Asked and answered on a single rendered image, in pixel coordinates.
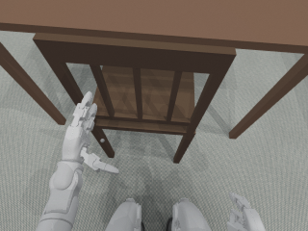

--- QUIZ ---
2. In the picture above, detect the left robot hand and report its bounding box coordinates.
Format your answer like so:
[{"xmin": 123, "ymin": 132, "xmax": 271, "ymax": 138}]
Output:
[{"xmin": 62, "ymin": 91, "xmax": 119, "ymax": 175}]

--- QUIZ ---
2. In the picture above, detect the right robot hand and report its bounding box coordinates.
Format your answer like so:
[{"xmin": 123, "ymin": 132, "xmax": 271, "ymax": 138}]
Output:
[{"xmin": 227, "ymin": 192, "xmax": 266, "ymax": 231}]

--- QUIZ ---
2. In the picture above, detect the left robot thigh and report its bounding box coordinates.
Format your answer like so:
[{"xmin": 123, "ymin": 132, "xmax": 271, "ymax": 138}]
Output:
[{"xmin": 105, "ymin": 202, "xmax": 141, "ymax": 231}]

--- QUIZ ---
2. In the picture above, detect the left robot shin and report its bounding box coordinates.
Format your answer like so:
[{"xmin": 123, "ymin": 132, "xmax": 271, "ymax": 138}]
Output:
[{"xmin": 125, "ymin": 198, "xmax": 141, "ymax": 231}]

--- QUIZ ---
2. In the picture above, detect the table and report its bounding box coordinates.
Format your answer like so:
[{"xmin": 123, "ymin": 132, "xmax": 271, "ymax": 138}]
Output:
[{"xmin": 0, "ymin": 0, "xmax": 308, "ymax": 140}]

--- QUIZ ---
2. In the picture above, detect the chair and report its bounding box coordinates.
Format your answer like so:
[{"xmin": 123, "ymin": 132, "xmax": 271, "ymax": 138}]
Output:
[{"xmin": 33, "ymin": 32, "xmax": 237, "ymax": 164}]

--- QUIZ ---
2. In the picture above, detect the robot left forearm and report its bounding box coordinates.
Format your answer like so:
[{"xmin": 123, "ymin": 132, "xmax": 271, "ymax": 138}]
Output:
[{"xmin": 36, "ymin": 160, "xmax": 84, "ymax": 231}]

